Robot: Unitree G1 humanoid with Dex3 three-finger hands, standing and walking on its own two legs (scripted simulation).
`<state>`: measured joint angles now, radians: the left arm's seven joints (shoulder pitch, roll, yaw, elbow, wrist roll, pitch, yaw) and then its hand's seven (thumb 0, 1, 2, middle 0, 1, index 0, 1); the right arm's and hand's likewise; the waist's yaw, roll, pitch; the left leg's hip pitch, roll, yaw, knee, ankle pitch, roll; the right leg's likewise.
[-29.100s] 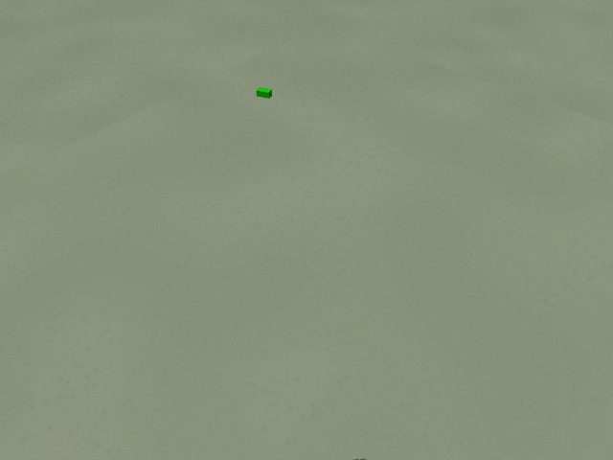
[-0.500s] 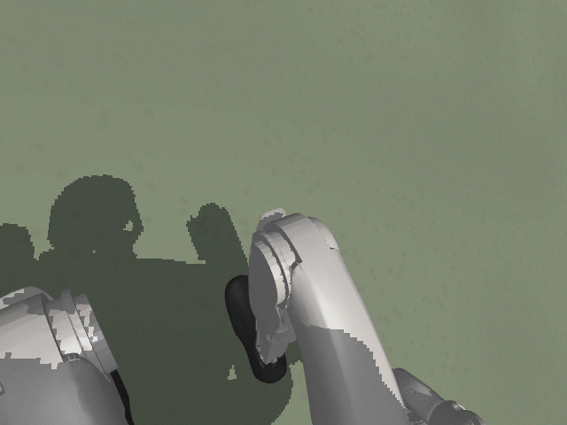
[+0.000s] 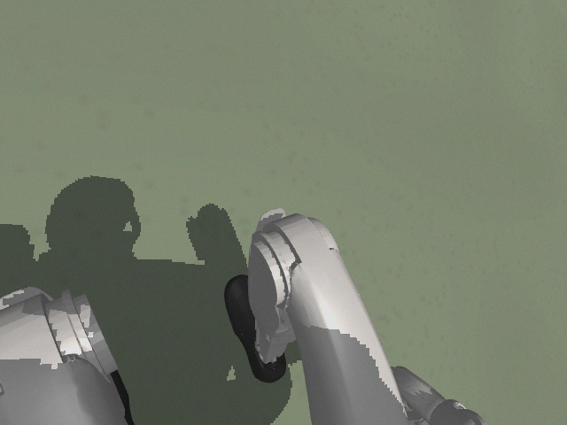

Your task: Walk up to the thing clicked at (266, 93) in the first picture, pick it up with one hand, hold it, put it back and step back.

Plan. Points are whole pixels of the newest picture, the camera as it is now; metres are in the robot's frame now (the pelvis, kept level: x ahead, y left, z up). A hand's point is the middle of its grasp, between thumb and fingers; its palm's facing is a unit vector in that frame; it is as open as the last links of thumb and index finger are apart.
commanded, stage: close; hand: left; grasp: from above
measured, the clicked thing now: out of the picture +0.45 +0.32 -0.28
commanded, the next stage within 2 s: settle in 0.06 s
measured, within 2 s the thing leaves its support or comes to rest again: leaves its support in 0.42 s
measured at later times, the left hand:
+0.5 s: hand out of the picture +0.44 +0.32 -0.23, palm faces -0.42 -0.15 -0.89, open 7.6 cm
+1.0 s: hand out of the picture +0.44 +0.32 -0.13, palm faces -0.45 -0.09 -0.89, open 7.6 cm
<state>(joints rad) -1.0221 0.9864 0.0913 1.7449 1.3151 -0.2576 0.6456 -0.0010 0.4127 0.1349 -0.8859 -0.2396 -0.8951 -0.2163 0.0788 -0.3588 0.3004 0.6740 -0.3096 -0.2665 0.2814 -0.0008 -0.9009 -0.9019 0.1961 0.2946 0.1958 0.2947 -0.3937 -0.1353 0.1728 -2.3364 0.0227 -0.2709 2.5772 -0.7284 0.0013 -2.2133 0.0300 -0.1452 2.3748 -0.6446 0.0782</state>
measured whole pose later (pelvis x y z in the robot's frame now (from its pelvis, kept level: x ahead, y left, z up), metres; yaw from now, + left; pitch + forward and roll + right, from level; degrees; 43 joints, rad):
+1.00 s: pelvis +0.00 -0.01 +0.02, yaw +5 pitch +32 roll -10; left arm -0.96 0.77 0.06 1.42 1.26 -0.24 0.33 0.00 0.34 0.12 -1.01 -0.12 -1.02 -0.10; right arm 0.16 -0.32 0.11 0.69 -0.16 -0.09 0.21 0.00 -0.92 -0.91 0.20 0.29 0.20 0.29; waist -0.27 0.01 -0.03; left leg -2.33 0.01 -0.17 2.45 -0.68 -0.01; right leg -2.25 -0.01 -0.07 2.33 -0.65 0.06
